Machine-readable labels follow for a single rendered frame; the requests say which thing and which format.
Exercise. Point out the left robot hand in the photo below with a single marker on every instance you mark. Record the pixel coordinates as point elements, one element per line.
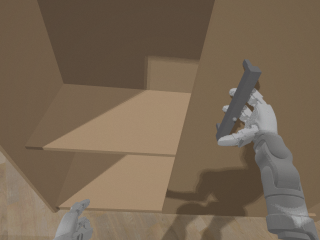
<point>71,226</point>

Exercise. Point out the right robot forearm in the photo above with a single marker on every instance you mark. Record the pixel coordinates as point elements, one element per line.
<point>288,216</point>

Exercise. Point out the handle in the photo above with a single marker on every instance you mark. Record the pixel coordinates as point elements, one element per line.
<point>241,95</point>

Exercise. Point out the right robot hand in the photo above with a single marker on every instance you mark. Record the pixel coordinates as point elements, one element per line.
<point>263,119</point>

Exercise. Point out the wardrobe door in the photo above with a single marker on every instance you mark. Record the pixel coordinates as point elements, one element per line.
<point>282,38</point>
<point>314,209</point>

